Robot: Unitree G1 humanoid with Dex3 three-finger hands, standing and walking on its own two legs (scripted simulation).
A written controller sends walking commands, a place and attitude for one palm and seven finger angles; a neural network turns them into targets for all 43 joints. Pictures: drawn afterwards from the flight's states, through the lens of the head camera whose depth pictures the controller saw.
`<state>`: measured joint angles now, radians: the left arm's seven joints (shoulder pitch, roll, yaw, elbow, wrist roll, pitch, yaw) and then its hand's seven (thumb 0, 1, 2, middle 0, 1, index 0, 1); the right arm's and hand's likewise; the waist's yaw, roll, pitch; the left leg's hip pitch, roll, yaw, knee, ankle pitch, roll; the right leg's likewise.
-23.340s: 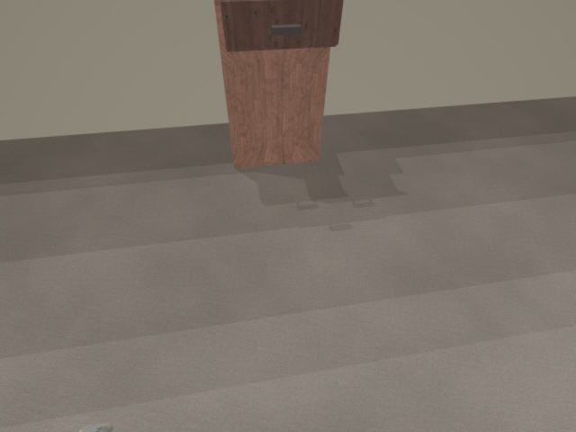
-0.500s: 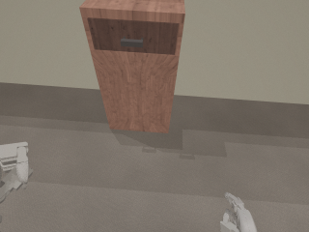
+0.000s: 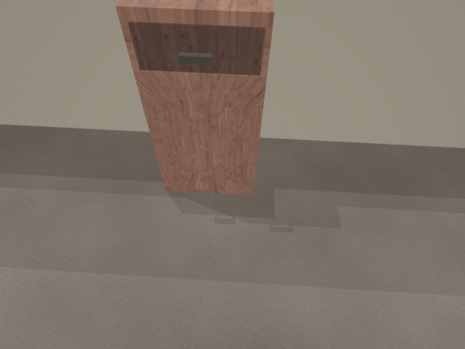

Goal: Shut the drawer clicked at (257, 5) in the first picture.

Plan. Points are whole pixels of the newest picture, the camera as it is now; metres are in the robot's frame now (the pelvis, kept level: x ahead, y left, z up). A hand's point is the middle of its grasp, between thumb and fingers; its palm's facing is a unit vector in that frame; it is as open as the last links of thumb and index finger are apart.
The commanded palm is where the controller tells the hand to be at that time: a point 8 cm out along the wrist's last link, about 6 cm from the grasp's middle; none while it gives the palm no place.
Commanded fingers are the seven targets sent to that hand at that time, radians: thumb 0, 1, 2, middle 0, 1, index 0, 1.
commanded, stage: let the arm hang, fingers relaxed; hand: left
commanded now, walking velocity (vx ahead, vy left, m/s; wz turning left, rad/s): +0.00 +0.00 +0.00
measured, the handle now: (196, 55) +0.96 +0.15 +0.03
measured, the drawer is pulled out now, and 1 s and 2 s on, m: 0.00 0.00 0.00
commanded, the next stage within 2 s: look to check the result in 0.82 s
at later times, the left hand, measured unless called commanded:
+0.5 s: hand out of the picture +0.00 +0.18 -0.16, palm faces +0.03 -0.97 -0.24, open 7.0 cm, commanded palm none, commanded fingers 0.00 0.90 0.90 -0.20 -0.30 -0.20 -0.30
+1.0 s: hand out of the picture +0.04 +0.17 -0.16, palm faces +0.03 -0.97 -0.24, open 7.4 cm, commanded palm none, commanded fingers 0.00 0.90 0.90 -0.20 -0.30 -0.20 -0.30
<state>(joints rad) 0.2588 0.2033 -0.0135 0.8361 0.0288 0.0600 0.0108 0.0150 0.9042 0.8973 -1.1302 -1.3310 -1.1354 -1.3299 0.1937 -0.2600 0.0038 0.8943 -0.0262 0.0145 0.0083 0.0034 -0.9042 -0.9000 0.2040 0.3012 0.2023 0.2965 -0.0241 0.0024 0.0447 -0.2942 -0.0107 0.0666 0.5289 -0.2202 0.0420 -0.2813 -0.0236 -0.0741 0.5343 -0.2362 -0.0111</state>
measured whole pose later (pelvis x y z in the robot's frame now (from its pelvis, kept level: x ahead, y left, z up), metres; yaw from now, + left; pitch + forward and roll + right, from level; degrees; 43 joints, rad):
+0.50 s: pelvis +0.00 -0.01 +0.01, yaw +0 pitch -2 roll +0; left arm 0.26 0.17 0.02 1.15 0.01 0.01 0.03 0.01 0.90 0.90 -0.27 -0.38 -0.27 -0.38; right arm 0.31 -0.14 -0.01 1.13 -0.02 0.02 -0.02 0.00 -0.91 -0.90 0.20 0.30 0.20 0.30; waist -0.01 0.03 0.05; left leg -0.22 -0.01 0.06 0.42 -0.17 0.03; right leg -0.21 -0.01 -0.08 0.43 -0.19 -0.02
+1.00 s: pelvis +0.02 -0.02 +0.01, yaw +0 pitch -2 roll +0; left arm 0.22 0.18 0.02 1.16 0.01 0.00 0.02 0.01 0.90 0.90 -0.20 -0.30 -0.21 -0.30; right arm 0.25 -0.18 -0.02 1.14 -0.02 0.01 -0.03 0.00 -0.91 -0.90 0.20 0.30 0.20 0.30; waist -0.01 0.02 0.06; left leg -0.17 0.01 0.06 0.38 -0.18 0.01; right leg -0.16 0.00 -0.08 0.38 -0.19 -0.03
